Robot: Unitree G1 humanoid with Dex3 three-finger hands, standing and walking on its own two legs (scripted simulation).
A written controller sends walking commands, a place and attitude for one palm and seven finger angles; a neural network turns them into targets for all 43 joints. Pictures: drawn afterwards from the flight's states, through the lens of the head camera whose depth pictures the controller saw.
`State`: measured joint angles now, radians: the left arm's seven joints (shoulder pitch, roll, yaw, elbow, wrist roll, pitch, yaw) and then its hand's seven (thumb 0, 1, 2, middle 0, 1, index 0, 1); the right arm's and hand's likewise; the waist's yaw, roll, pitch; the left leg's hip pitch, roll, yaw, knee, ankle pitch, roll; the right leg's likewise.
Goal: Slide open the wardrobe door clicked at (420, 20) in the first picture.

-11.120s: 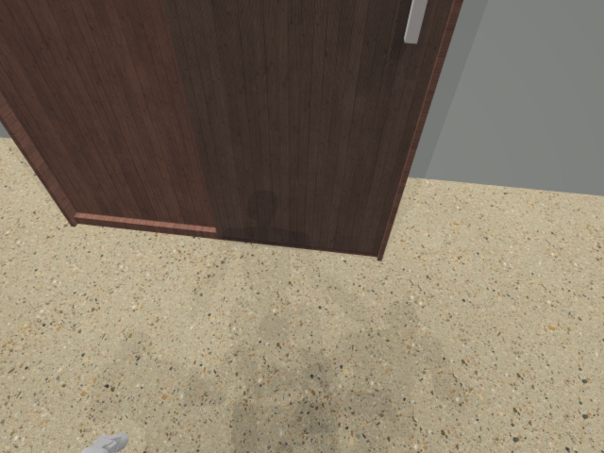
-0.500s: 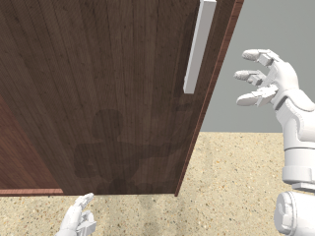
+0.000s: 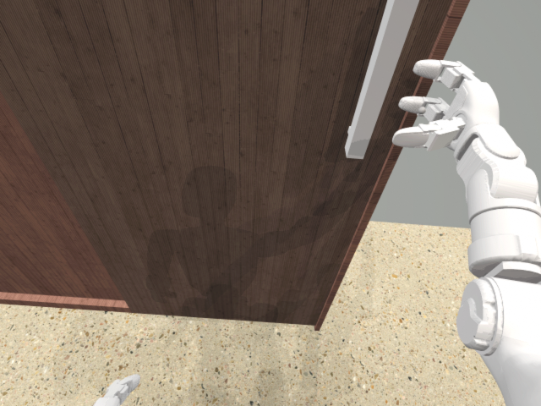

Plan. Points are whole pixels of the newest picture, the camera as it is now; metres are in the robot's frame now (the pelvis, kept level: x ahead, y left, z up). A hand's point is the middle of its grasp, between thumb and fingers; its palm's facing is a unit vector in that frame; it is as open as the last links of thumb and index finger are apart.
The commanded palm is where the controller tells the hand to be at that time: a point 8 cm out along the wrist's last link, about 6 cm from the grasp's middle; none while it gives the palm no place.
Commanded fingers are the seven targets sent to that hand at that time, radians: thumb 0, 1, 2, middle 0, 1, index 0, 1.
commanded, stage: move the hooked fingers beside the handle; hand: right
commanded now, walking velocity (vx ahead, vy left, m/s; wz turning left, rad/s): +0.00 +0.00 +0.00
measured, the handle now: (372, 77) +0.52 -0.08 +0.26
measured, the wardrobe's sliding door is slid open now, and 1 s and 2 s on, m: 0.00 0.00 0.00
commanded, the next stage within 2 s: feel for the door with the fingertips in 1.06 s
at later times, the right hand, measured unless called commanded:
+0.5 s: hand (430, 119) +0.44 -0.15 +0.24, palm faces -0.03 +1.00 +0.01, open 14.0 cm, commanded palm +0.43 -0.20 +0.24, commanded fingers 0.00 0.50 -0.30 0.30 1.20 0.30 1.20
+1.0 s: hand (431, 123) +0.44 -0.15 +0.24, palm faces -0.04 +1.00 +0.01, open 14.0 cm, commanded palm +0.42 -0.20 +0.24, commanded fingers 0.00 0.50 -0.30 0.30 1.20 0.30 1.20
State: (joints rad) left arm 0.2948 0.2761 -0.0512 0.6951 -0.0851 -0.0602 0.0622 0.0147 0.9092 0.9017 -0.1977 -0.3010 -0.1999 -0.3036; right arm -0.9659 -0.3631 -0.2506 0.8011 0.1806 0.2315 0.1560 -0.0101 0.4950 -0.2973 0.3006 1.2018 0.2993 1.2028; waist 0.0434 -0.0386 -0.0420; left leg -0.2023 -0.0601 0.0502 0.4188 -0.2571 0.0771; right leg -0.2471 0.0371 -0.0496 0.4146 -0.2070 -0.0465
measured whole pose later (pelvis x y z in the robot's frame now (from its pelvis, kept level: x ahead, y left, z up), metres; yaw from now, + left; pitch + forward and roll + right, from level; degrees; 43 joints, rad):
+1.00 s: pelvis +0.00 -0.01 +0.00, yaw +0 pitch +1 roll +0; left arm 0.32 0.28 -0.04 0.70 -0.09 -0.05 0.06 0.02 0.91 0.90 -0.20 -0.30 -0.20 -0.30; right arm -0.87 -0.33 -0.23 0.69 0.20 0.24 0.16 -0.01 0.50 -0.30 0.30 1.20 0.30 1.20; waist 0.02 -0.04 -0.05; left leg -0.18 -0.05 0.05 0.41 -0.25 0.07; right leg -0.23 0.04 -0.05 0.42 -0.21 -0.06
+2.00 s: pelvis +0.00 +0.00 +0.00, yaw +0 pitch +2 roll +0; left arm 0.30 0.28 -0.04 0.70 -0.07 -0.06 0.06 0.01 0.91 0.90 -0.20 -0.30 -0.20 -0.30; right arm -1.02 -0.29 -0.20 0.85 0.17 0.19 0.09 -0.01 0.50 -0.30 0.30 1.20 0.30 1.20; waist 0.04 -0.04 -0.04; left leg -0.20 -0.07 0.06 0.41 -0.25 0.08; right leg -0.25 0.03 -0.04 0.41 -0.20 -0.04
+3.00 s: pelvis -0.01 -0.01 +0.00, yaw -1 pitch +1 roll +0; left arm 0.24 0.24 -0.06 0.69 -0.07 -0.05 0.05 0.01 0.91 0.90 -0.20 -0.30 -0.20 -0.30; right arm -1.01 -0.21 -0.15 0.81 0.17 0.24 0.01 -0.01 0.50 -0.30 0.30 1.21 0.30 1.20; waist 0.02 -0.04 -0.05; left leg -0.19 -0.05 0.06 0.41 -0.25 0.07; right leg -0.24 0.05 -0.04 0.41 -0.19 -0.06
